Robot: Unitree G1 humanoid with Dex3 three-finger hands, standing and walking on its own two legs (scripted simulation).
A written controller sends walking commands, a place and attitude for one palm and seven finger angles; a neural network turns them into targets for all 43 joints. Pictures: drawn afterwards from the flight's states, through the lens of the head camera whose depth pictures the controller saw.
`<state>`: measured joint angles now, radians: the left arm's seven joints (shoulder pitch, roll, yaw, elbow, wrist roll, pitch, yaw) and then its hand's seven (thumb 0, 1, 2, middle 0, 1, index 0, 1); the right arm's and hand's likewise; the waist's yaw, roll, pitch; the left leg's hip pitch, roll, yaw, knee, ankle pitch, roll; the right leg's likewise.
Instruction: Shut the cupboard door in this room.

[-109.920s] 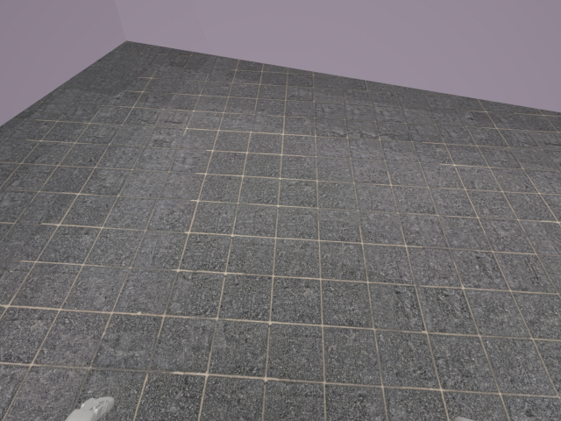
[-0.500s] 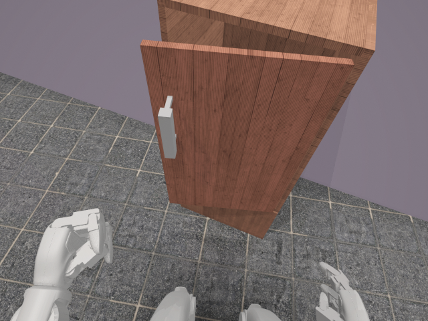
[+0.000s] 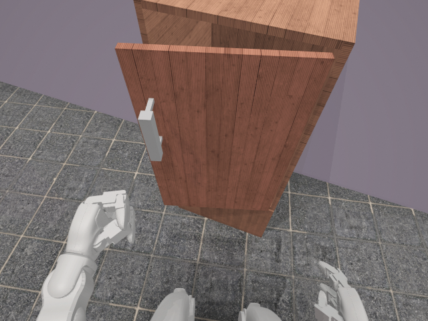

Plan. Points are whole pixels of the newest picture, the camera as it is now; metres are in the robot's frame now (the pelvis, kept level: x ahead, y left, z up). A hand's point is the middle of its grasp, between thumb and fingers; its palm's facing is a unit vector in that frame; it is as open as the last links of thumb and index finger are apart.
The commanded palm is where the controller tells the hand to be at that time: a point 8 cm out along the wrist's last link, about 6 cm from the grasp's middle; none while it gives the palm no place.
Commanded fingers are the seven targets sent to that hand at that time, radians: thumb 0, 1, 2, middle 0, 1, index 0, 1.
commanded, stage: bring the fist close to the handle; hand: left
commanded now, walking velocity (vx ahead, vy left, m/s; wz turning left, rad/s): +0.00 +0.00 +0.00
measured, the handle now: (153, 130) +0.48 +0.16 +0.05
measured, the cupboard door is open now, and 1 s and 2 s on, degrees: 18 18 4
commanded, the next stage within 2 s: push the door shut along its arc in 1.04 s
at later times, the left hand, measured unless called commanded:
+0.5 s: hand (149, 175) +0.36 +0.14 +0.06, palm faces -0.01 -1.00 -0.03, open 3.1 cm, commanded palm +0.34 +0.19 +0.06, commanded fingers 0.00 0.90 0.90 -1.30 -1.50 -1.30 -1.50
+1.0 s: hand (151, 171) +0.38 +0.15 +0.05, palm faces +0.01 -1.00 -0.01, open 3.1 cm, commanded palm +0.36 +0.19 +0.06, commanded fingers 0.00 0.90 0.90 -1.30 -1.50 -1.30 -1.50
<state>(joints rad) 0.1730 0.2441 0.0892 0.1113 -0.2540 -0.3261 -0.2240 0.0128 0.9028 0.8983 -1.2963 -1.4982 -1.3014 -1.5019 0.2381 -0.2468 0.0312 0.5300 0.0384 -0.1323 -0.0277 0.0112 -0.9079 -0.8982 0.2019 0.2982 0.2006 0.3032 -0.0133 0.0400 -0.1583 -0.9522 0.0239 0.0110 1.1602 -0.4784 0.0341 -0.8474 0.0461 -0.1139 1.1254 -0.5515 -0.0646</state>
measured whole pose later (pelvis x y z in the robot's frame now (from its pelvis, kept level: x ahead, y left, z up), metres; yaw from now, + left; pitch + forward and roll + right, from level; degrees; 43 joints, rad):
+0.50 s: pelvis +0.00 +0.01 +0.00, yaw -1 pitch +16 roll -2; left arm -0.22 0.20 0.07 0.43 -0.16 -0.40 -0.04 0.01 0.90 0.90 -1.30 -1.50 -1.30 -1.50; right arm 0.24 -0.24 0.02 0.60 0.02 -0.07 0.01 0.01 -0.91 -0.90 0.20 0.30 0.20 0.30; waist -0.04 0.03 -0.15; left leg -0.95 0.02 0.04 1.12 -0.46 0.05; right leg -0.86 0.04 -0.09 1.11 -0.53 -0.05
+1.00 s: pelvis +0.00 +0.01 +0.01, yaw -1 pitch +16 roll -2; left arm -0.35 0.21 0.13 0.69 -0.16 -0.46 -0.06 0.01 0.90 0.90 -1.30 -1.50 -1.30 -1.50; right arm 0.30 -0.25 0.00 0.62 0.02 -0.01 0.02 0.01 -0.91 -0.90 0.20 0.30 0.20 0.30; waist -0.06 0.02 -0.13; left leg -0.94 0.02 0.05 1.09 -0.44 0.04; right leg -0.86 0.04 -0.08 1.08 -0.51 -0.05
